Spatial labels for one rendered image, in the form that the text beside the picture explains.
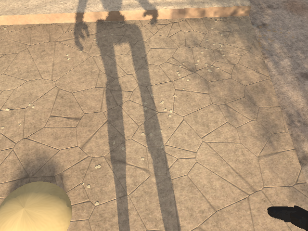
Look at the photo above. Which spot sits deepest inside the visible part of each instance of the robot right hand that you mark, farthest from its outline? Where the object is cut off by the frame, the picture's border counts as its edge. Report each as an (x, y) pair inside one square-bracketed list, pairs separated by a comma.
[(296, 215)]

